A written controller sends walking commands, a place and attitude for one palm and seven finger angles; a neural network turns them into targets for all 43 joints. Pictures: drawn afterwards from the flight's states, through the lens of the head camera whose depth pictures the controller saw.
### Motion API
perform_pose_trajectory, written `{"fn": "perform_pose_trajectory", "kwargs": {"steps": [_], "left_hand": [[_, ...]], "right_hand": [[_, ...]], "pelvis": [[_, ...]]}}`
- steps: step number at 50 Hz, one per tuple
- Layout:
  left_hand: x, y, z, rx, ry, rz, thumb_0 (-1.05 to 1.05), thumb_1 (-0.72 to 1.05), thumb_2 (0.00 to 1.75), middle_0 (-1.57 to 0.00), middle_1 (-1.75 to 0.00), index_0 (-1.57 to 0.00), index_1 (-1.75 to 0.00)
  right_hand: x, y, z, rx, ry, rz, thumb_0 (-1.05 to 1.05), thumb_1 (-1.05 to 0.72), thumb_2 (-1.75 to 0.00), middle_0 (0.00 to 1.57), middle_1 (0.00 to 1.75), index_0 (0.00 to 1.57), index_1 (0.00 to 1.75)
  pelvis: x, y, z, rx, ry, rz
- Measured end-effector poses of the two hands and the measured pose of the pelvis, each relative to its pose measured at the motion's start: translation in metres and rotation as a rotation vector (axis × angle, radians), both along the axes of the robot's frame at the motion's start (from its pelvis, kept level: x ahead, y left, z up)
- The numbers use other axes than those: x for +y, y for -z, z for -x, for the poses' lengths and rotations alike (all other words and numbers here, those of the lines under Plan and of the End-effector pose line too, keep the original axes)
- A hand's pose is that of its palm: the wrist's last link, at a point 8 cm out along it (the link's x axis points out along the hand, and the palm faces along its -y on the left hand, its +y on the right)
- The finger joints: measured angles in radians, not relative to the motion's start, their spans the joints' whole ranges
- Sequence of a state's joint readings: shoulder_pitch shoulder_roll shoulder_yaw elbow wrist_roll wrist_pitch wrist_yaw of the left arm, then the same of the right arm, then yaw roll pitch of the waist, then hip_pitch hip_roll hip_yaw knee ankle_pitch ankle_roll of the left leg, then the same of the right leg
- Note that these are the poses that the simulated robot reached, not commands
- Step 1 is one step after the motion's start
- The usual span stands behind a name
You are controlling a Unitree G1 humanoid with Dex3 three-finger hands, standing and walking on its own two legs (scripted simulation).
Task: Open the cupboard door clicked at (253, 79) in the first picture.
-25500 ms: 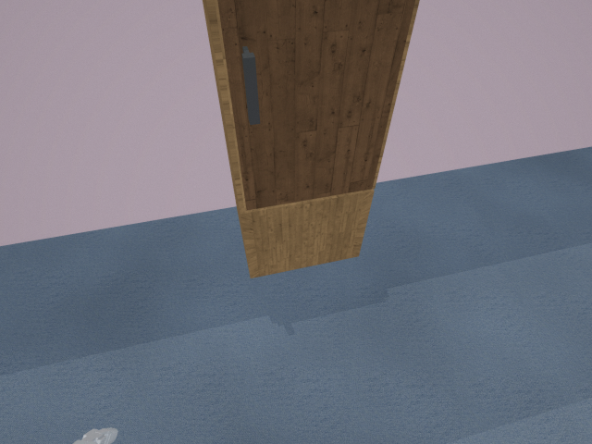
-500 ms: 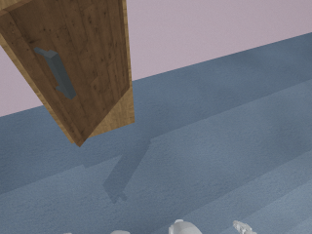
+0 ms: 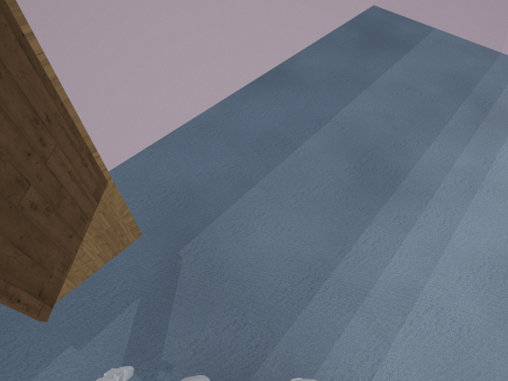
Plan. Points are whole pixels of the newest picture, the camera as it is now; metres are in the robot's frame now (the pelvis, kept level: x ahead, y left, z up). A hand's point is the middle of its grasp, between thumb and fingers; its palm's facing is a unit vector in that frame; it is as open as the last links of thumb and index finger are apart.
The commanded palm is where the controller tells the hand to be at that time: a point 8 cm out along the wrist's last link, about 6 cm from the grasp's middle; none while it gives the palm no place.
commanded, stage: walk to a spot facing it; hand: left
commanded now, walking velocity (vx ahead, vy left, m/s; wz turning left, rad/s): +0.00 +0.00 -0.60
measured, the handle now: out of the picture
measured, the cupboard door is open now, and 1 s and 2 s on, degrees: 38 38 38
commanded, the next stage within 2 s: turn to face it in 1.66 s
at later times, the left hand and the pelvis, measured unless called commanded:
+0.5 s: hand (168, 378) +0.14 +0.15 -0.15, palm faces -0.23 -0.95 -0.22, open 7.3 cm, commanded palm none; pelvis +0.05 -0.03 +0.02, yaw -17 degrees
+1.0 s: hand (291, 219) +0.46 -0.07 -0.14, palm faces -0.62 -0.75 -0.23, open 7.3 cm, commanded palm none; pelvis +0.20 -0.13 -0.01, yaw -35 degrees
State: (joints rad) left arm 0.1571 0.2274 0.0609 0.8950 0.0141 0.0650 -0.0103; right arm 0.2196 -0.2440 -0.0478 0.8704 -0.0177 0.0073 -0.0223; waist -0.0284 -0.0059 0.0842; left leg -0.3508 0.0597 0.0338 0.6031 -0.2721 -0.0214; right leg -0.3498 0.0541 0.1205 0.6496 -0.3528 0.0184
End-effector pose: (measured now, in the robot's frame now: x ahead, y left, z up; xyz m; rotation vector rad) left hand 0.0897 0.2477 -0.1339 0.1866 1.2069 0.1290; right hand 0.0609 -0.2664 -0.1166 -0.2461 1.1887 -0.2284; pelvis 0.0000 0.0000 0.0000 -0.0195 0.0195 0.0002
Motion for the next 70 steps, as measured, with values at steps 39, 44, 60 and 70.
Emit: {"fn": "perform_pose_trajectory", "kwargs": {"steps": [39,44,60,70], "left_hand": [[-0.093,-0.008,-0.213,0.069,0.437,0.038,0.01,0.91,0.90,-0.19,-0.30,-0.20,-0.30],[-0.169,-0.019,-0.305,-0.046,0.592,0.053,0.01,0.92,0.90,-0.19,-0.30,-0.20,-0.30],[-0.324,-0.023,-0.393,-0.053,0.707,0.023,-0.01,0.93,0.90,-0.20,-0.30,-0.20,-0.30],[-0.308,-0.009,-0.413,0.139,0.610,-0.035,-0.01,0.94,0.90,-0.20,-0.30,-0.20,-0.30]], "right_hand": [[-0.003,-0.016,0.005,0.036,0.441,-0.055,0.00,-0.91,-0.89,0.20,0.30,0.20,0.30],[0.016,-0.006,0.048,0.187,0.599,-0.140,0.00,-0.91,-0.89,0.20,0.30,0.20,0.30],[-0.112,0.006,-0.044,0.113,0.760,-0.169,0.01,-0.91,-0.89,0.20,0.30,0.19,0.30],[-0.225,-0.008,-0.221,-0.123,0.640,-0.087,0.00,-0.91,-0.89,0.20,0.30,0.19,0.30]], "pelvis": [[-0.044,-0.019,-0.138,0.004,0.502,-0.008],[-0.072,-0.017,-0.168,-0.001,0.571,-0.014],[-0.194,-0.018,-0.258,-0.016,0.687,-0.039],[-0.249,-0.016,-0.353,-0.016,0.727,-0.011]]}}
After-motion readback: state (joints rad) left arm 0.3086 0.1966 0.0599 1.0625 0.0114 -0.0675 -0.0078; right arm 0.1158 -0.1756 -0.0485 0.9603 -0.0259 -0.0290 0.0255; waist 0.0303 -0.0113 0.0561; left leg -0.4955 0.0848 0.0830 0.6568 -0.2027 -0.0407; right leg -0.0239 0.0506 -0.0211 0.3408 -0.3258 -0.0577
